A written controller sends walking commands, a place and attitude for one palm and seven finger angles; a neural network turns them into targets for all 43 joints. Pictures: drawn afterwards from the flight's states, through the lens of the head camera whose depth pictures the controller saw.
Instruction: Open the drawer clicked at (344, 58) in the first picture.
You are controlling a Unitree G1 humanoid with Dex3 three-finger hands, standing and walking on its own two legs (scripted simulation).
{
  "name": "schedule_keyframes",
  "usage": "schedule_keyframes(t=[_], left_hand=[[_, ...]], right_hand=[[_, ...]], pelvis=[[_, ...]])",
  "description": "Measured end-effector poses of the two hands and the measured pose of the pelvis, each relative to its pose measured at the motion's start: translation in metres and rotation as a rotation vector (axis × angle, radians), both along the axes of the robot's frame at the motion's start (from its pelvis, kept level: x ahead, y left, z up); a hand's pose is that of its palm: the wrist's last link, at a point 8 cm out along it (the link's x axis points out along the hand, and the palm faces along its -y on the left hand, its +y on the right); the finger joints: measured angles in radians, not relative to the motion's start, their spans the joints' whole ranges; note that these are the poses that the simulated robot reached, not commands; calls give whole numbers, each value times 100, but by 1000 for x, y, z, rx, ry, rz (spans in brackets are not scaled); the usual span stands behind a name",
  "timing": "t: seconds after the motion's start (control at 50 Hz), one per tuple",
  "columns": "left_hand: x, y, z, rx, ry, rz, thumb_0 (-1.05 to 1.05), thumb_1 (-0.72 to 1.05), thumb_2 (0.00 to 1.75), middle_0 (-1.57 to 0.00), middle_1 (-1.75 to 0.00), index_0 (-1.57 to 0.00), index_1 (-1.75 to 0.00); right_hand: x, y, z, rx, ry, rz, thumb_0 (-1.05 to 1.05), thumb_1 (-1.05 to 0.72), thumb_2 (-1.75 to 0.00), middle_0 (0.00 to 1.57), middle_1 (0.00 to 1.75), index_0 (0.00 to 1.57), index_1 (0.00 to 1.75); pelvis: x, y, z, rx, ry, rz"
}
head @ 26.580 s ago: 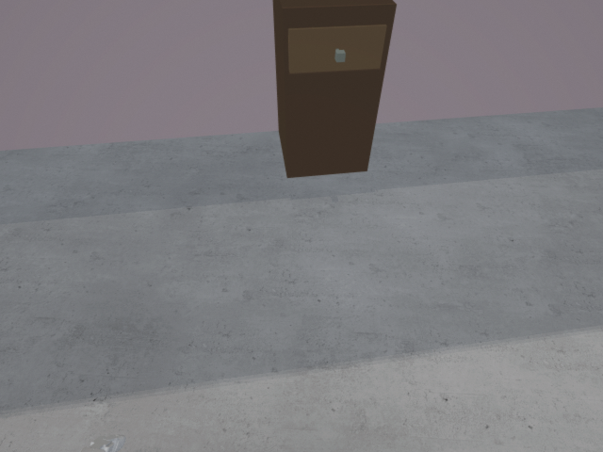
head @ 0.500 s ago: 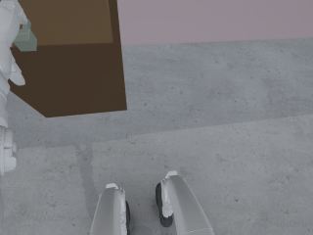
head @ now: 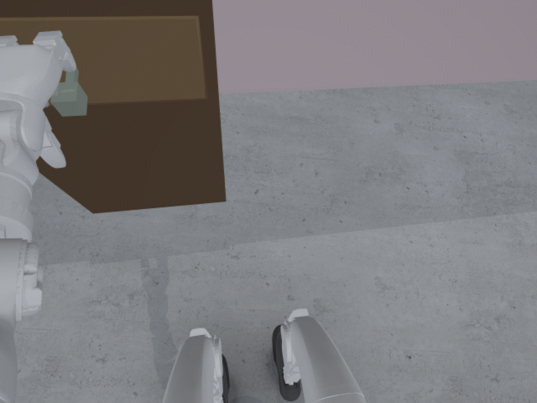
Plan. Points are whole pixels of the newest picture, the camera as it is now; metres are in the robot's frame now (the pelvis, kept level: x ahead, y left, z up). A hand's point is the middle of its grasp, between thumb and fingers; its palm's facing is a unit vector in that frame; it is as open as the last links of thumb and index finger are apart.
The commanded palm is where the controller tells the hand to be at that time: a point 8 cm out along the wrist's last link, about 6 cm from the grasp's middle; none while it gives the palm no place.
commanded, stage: lift the fingers back up to retry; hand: left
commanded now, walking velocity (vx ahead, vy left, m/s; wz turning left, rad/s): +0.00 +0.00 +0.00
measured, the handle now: (70, 89) +0.59 +0.25 -0.01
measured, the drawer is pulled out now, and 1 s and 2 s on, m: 0.00 0.00 0.00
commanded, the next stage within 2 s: re-aim the fingers above the handle in 0.46 s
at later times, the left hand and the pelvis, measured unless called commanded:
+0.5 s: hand (26, 81) +0.55 +0.27 +0.06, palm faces -0.09 -0.04 -1.00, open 13.7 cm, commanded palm +0.54 +0.25 +0.11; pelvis +0.05 +0.00 +0.05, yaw +0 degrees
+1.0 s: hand (32, 83) +0.55 +0.26 +0.05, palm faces -0.09 -0.01 -1.00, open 13.8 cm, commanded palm +0.54 +0.25 +0.11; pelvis +0.05 +0.00 +0.05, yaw +0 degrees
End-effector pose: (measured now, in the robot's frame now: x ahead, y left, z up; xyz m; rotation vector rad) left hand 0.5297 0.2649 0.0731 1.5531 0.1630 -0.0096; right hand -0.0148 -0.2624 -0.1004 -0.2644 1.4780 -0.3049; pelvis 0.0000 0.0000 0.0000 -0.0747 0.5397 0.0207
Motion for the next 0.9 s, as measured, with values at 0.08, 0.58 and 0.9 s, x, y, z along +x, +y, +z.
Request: schedule_keyframes(t=[0.08,0.58,0.9], left_hand=[[3,-3,14,-15,-19,-24,0,-49,30,-32,-120,-31,-121],[-2,1,38,-7,-2,-5,0,-49,30,-32,-120,-33,-120],[2,-4,35,8,-49,-6,0,-49,30,-32,-120,-34,-121]], right_hand=[[7,-2,14,-6,5,-1,0,-91,-90,21,30,20,30],[68,-10,47,8,-14,15,0,-91,-90,21,30,20,30],[63,-7,39,14,-10,17,0,-91,-90,21,30,20,30]], pelvis=[[11,0,13,1,-17,2],[56,2,56,18,-88,-9],[50,3,49,19,-78,-8]])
